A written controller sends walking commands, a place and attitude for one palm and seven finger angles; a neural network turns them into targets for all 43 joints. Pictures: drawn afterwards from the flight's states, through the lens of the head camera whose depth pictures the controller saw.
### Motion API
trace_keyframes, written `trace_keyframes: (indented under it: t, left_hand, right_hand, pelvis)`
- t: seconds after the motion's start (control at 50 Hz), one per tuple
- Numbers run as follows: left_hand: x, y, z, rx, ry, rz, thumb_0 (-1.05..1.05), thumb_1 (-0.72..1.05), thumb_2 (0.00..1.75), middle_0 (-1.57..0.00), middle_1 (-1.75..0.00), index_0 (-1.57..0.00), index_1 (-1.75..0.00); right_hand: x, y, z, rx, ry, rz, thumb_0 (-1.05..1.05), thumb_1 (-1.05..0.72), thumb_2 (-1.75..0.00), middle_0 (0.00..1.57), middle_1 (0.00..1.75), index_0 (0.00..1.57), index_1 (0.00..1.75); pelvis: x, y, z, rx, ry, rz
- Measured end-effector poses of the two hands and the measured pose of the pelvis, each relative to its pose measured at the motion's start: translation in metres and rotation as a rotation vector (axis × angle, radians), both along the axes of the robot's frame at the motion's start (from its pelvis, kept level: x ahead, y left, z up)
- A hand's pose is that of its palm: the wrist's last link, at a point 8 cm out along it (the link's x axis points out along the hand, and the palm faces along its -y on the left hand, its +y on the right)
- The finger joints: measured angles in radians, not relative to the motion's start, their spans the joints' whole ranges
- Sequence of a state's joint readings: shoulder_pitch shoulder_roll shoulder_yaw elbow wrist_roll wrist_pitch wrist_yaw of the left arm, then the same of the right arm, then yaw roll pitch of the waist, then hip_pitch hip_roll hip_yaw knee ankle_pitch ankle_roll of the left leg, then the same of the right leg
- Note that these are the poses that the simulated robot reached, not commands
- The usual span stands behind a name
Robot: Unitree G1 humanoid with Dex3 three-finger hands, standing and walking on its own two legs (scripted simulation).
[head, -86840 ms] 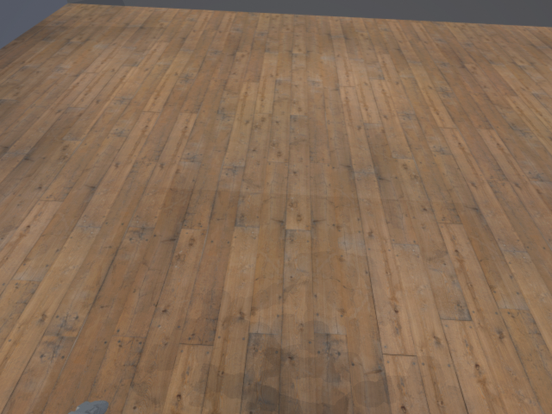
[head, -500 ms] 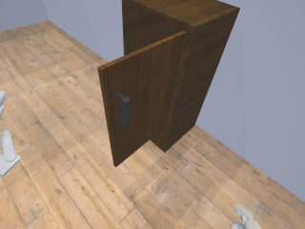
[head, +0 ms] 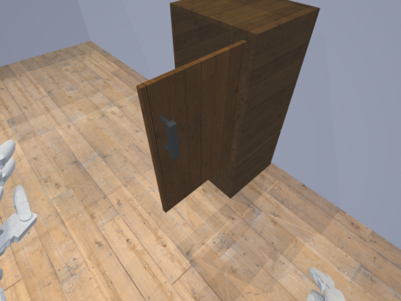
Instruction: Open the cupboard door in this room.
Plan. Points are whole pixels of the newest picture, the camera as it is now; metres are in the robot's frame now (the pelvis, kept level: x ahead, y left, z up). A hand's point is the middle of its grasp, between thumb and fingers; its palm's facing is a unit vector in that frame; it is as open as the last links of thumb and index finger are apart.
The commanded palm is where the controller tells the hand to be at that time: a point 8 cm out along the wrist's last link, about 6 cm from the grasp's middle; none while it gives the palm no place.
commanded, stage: stop stepping back and stand still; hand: left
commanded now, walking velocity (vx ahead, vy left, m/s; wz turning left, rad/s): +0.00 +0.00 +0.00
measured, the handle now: (168, 137) +0.55 +0.13 -0.01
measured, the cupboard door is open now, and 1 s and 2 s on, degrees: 91 91 91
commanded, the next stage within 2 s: let the arm hang, fingers relaxed in 0.62 s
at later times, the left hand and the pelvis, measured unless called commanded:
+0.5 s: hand out of the picture +0.17 +0.30 +0.15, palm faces +0.41 -0.79 -0.46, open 7.4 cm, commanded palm +0.11 +0.34 +0.18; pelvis -0.03 +0.04 +0.01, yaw +0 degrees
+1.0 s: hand out of the picture +0.03 +0.21 -0.16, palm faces -0.04 -0.98 -0.20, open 7.4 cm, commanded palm none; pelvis -0.04 +0.03 +0.00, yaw +1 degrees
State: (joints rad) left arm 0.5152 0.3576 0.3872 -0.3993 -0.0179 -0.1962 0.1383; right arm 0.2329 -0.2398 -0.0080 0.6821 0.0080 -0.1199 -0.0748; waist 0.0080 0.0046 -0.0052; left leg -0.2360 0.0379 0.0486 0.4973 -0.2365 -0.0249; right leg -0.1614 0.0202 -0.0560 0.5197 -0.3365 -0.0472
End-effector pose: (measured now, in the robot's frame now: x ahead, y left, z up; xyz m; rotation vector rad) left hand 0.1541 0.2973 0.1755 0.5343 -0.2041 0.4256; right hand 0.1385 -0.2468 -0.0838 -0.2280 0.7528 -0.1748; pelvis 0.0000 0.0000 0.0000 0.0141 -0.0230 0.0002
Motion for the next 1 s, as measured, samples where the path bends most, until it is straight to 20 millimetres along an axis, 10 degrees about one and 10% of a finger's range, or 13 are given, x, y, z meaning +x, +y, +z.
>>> trace_keyframes:
  t: [0.2,0.72,0.76,0.84,0.92,1.0]
  left_hand:
    - [-0.014,0.013,0.006,0.021,0.002,-0.058,0.01,0.88,0.9,-0.21,-0.3,-0.21,-0.3]
    - [-0.026,0.04,0.0,0.013,0.056,-0.029,0.01,0.88,0.9,-0.21,-0.3,-0.21,-0.3]
    - [-0.019,0.043,-0.024,0.004,0.144,-0.043,0.01,0.89,0.9,-0.21,-0.3,-0.21,-0.3]
    - [-0.016,0.046,-0.141,-0.193,0.599,0.021,0.0,0.89,0.9,-0.2,-0.3,-0.2,-0.3]
    - [-0.064,0.012,-0.247,-0.385,1.042,0.055,0.01,0.9,0.9,-0.2,-0.3,-0.2,-0.3]
    - [-0.132,-0.037,-0.305,-0.543,1.354,0.054,0.01,0.9,0.9,-0.2,-0.3,-0.2,-0.3]
  right_hand:
    - [0.014,0.035,0.028,0.014,-0.121,0.047,0.01,-0.91,-0.9,0.2,0.3,0.2,0.3]
    - [-0.023,0.058,0.013,0.008,-0.011,0.041,0.01,-0.9,-0.89,0.21,0.3,0.21,0.3]
    - [-0.019,0.054,0.004,0.03,0.002,0.077,0.01,-0.9,-0.9,0.21,0.3,0.21,0.3]
    - [-0.022,0.039,-0.023,0.039,0.123,0.093,0.01,-0.9,-0.89,0.21,0.3,0.21,0.3]
    - [-0.045,0.023,-0.031,0.025,0.222,0.051,0.01,-0.91,-0.89,0.21,0.3,0.21,0.3]
    - [-0.085,0.012,-0.035,0.0,0.366,0.008,0.01,-0.91,-0.89,0.2,0.3,0.2,0.3]
  pelvis:
    - [-0.018,0.014,0.004,-0.02,-0.001,-0.013]
    - [-0.029,0.037,0.008,-0.03,0.017,0.002]
    - [-0.031,0.039,0.005,-0.034,0.033,0.019]
    - [-0.036,0.041,-0.002,-0.029,0.033,0.028]
    - [-0.039,0.036,-0.003,-0.02,0.016,0.022]
    - [-0.04,0.029,0.0,-0.018,0.006,0.019]
